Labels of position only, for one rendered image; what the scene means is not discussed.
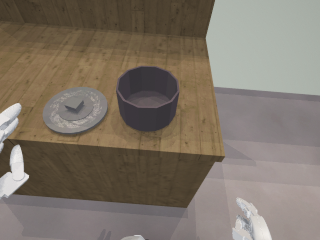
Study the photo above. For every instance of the robot right hand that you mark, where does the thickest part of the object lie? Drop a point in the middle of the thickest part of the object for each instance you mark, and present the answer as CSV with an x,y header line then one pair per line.
x,y
254,229

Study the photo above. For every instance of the table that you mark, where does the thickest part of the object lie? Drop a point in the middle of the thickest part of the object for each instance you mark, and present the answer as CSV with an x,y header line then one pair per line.
x,y
48,46

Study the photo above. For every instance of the pot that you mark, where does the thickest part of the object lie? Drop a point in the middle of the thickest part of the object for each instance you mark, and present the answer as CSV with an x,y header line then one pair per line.
x,y
147,97

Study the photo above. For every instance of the lid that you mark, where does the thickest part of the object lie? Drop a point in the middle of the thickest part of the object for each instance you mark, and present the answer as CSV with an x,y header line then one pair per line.
x,y
68,122

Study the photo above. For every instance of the robot left hand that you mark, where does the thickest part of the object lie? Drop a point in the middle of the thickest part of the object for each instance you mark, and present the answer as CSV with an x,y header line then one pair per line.
x,y
10,182

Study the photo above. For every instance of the knob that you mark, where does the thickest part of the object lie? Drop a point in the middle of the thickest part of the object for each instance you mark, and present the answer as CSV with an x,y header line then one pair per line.
x,y
74,104

